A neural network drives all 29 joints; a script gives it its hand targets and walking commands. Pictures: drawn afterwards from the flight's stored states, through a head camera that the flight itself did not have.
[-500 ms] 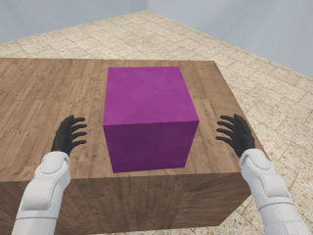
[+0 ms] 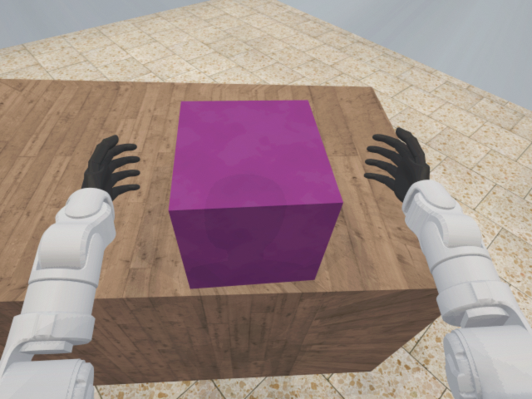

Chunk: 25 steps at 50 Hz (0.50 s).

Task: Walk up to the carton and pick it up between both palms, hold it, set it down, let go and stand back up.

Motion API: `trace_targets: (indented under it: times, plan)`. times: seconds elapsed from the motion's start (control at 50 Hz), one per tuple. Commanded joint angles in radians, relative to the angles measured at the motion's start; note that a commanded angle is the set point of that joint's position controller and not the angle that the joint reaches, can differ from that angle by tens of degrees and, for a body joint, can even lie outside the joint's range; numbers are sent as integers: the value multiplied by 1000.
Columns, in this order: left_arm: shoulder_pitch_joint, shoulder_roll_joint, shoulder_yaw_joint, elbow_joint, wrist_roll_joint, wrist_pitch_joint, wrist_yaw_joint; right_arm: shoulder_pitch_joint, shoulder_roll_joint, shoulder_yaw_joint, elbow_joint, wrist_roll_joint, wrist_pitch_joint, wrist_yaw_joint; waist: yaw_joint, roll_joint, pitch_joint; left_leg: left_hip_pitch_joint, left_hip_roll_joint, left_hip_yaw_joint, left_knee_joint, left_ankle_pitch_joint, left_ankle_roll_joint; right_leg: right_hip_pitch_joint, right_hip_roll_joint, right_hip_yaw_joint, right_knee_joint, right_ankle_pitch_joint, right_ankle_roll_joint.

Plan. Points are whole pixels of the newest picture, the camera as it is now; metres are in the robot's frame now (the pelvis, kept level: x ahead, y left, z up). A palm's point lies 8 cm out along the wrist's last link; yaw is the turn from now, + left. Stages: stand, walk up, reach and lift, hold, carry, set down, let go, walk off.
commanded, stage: reach and lift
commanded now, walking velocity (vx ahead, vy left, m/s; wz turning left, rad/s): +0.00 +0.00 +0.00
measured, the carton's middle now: (249, 193) +0.49 +0.04 +0.02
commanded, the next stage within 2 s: none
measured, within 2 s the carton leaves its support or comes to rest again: neither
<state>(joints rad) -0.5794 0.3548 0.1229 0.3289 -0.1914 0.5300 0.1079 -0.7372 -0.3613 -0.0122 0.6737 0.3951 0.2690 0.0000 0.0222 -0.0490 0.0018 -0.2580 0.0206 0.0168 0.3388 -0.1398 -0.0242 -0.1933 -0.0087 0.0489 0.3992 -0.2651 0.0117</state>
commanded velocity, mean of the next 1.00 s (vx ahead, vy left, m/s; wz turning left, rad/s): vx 0.00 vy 0.00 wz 0.00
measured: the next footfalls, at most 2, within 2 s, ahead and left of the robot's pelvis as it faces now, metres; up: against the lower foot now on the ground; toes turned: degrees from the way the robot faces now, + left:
none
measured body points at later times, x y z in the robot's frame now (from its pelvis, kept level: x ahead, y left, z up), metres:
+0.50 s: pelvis +0.01 +0.00 +0.00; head +0.06 +0.01 +0.45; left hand +0.45 +0.26 +0.14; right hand +0.50 -0.18 +0.16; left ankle +0.02 +0.14 -0.74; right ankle -0.04 -0.12 -0.74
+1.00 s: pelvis +0.00 +0.01 -0.01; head +0.10 +0.03 +0.43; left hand +0.44 +0.24 +0.02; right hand +0.49 -0.19 +0.07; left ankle +0.02 +0.14 -0.74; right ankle -0.04 -0.12 -0.74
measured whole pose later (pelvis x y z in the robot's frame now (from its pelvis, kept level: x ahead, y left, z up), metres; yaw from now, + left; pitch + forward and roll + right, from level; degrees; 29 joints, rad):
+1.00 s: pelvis +0.00 +0.01 -0.01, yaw -1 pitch +23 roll -1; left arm -0.91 0.28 -0.02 1.25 -0.23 -0.20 0.06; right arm -1.04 -0.37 0.06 1.37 0.41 -0.18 0.04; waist 0.07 -0.05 -0.21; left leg -0.71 0.05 0.02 0.43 -0.12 -0.03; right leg -0.61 0.02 0.05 0.41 -0.21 0.01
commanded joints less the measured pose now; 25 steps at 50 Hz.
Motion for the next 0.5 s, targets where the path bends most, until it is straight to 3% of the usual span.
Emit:
trace_targets:
  times: [0.0, 0.06, 0.16, 0.26, 0.4, 0.48]
  plan:
    - [-628, 174, 14, 15, -80, -85, -25, -591, -285, 0, -80, 31, -52, -10, 68, 78, -618, 278, -3, 46, 93, 429, -26, -78, 89, -67, -56, 461, 7]
    - [-686, 178, -2, 39, -85, -108, -26, -640, -298, -8, -33, 30, -67, -8, 65, 99, -674, 310, 2, 41, 114, 495, -38, -114, 95, -81, -55, 476, 2]
    - [-775, 196, -5, 117, -90, -144, -23, -723, -295, 11, 29, 37, -90, -5, 87, 108, -732, 313, 3, 39, 143, 578, -49, -143, 100, -88, -51, 493, 4]
    - [-829, 201, -8, 242, -90, -189, -30, -790, -281, 52, 99, 49, -117, -2, 112, 86, -753, 278, -2, 41, 157, 610, -49, -131, 93, -88, -41, 539, 11]
    - [-910, 196, -31, 391, -92, -280, -34, -843, -268, 77, 207, 43, -168, 5, 119, 81, -825, 266, -2, 44, 178, 653, -55, -163, 89, -97, -32, 571, 14]
    - [-886, 157, -48, 501, -84, -338, -47, -808, -249, 81, 312, 18, -206, 5, 106, 77, -817, 284, 0, 39, 188, 690, -55, -206, 87, -105, -44, 566, 11]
